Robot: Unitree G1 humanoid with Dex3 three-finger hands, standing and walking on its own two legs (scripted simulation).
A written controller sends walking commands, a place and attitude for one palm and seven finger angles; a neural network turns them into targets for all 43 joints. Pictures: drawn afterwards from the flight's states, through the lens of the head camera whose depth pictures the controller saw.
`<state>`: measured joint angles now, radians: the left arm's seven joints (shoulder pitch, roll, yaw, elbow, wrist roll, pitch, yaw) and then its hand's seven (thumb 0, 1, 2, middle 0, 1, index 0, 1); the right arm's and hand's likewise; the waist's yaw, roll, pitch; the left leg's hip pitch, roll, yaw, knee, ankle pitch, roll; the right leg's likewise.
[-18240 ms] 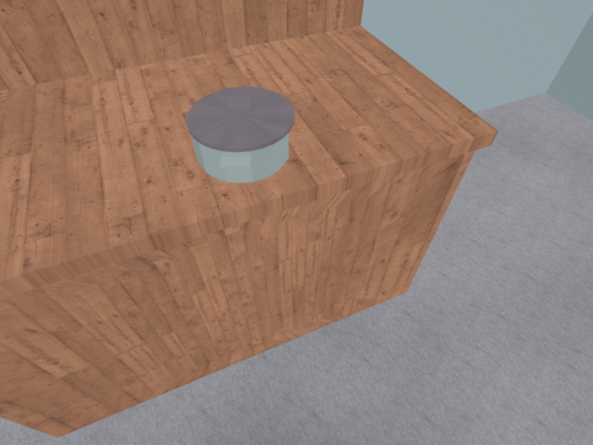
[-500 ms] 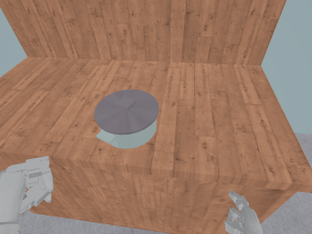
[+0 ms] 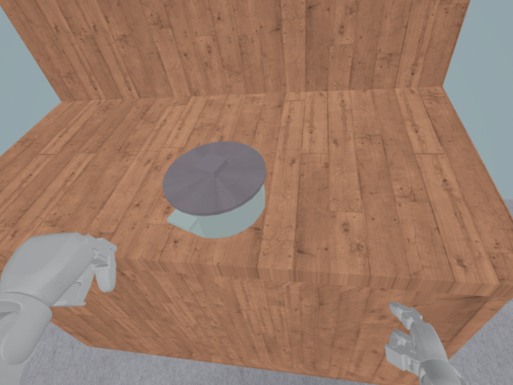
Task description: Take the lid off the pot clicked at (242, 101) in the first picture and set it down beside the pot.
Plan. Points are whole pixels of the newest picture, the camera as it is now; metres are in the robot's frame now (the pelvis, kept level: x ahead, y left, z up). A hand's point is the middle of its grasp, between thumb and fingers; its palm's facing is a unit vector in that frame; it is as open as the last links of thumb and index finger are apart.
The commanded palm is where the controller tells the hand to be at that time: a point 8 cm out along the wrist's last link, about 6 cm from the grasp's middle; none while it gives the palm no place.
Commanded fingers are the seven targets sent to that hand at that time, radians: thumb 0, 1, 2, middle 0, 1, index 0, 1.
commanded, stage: reach forward and open the fingers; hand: left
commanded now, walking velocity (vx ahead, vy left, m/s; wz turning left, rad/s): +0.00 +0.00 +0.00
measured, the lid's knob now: (211, 165) +0.46 +0.15 +0.11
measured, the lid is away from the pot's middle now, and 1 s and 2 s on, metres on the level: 0.00 0.00 0.00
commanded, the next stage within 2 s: move the open hand above the knob in 0.70 s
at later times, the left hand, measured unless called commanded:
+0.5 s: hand (69, 242) +0.24 +0.28 +0.17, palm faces -0.07 +0.00 -1.00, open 9.0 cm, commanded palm +0.22 +0.26 +0.22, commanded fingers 0.00 -0.33 1.53 -0.85 -0.08 -0.85 -0.08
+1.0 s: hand (104, 215) +0.29 +0.25 +0.17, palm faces -0.12 +0.03 -0.99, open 10.0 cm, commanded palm +0.26 +0.25 +0.24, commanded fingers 0.00 -0.33 1.55 -0.86 -0.08 -0.86 -0.08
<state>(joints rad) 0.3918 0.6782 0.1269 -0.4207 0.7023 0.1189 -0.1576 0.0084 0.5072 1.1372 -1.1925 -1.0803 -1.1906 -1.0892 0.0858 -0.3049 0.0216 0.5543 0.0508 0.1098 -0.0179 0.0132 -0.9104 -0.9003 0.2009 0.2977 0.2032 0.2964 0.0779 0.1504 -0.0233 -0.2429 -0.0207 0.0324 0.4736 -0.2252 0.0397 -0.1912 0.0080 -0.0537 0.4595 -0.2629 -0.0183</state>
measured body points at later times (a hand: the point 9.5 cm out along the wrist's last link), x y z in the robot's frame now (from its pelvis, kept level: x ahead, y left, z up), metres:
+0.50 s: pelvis -0.03 +0.02 +0.00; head -0.03 -0.03 +0.45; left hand +0.24 +0.27 +0.22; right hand +0.19 -0.19 -0.09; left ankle +0.02 +0.09 -0.74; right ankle -0.01 -0.10 -0.74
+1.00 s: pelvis -0.03 +0.02 +0.00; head -0.02 -0.03 +0.45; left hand +0.29 +0.24 +0.22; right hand +0.20 -0.19 -0.09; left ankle +0.02 +0.09 -0.74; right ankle -0.01 -0.10 -0.74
